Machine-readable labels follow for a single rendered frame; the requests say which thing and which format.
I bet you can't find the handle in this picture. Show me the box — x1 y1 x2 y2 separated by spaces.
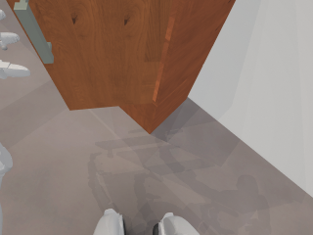
14 0 54 64

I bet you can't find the cupboard door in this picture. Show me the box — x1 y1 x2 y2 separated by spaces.
6 0 173 111

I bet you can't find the robot left thigh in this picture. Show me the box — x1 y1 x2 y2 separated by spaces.
93 212 124 235

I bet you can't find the left robot upper arm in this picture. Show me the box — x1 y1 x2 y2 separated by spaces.
0 143 13 235

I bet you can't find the robot left hand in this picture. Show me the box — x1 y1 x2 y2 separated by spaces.
0 10 31 79

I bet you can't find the robot right thigh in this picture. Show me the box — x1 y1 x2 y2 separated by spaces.
158 215 200 235

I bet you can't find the robot thigh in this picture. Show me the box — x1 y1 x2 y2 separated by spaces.
158 215 200 235
93 212 124 235

